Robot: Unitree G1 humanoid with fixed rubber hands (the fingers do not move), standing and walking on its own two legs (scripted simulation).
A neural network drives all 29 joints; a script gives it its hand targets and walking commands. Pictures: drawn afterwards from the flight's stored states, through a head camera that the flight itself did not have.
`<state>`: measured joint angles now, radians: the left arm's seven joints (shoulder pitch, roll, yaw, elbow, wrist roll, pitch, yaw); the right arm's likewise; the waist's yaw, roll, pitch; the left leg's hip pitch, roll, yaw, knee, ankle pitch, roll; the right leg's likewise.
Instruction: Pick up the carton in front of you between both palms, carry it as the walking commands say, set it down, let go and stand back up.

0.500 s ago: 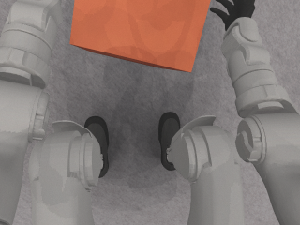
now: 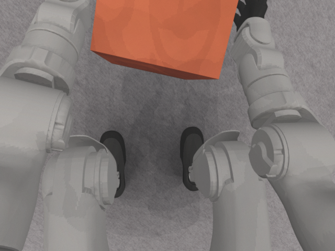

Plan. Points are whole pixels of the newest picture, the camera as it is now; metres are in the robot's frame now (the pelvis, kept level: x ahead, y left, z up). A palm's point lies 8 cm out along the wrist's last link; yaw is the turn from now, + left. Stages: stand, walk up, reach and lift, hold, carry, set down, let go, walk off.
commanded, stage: reach and lift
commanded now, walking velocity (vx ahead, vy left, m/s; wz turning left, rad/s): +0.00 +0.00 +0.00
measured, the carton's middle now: (161, 21) +0.53 +0.00 -0.25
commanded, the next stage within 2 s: none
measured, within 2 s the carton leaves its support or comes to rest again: leaves its support in 0.14 s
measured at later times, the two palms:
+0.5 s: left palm out of the picture +0.52 +0.16 -0.03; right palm (291, 7) +0.50 -0.13 -0.03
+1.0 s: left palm out of the picture +0.48 +0.17 +0.11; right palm out of the picture +0.48 -0.13 +0.12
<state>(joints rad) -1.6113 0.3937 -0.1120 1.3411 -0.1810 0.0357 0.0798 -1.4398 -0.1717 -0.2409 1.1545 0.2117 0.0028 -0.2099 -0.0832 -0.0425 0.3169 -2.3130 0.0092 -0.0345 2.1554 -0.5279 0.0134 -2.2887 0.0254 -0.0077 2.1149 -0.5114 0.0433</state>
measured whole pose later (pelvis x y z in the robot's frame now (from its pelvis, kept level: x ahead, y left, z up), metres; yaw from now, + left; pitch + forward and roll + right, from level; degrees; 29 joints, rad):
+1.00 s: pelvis +0.03 -0.01 +0.16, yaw +5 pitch +40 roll -1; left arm -0.90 0.01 0.34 0.67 0.20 0.39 0.02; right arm -0.83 0.10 -0.50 0.55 -0.17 0.37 -0.08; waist -0.05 -0.01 -0.23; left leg -1.85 -0.04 -0.04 1.63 -0.48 -0.01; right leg -1.83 0.04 0.04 1.63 -0.51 0.04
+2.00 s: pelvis +0.10 -0.01 +0.39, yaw +5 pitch +0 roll +0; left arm -0.28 -0.16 0.27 0.38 0.26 0.58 0.01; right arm -0.30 0.16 -0.29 0.40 -0.26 0.55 -0.01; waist 0.00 -0.01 -0.07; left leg -0.28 -0.01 -0.05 0.51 -0.23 -0.01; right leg -0.27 0.02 0.06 0.52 -0.25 0.01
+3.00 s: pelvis +0.11 -0.01 +0.40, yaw +5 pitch -6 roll +0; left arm -0.26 -0.15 0.23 0.28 0.29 0.70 -0.01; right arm -0.29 0.16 -0.25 0.29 -0.29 0.67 0.01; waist 0.00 -0.01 0.02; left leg -0.08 -0.01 -0.05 0.36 -0.18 -0.01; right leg -0.07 0.01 0.06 0.37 -0.20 0.01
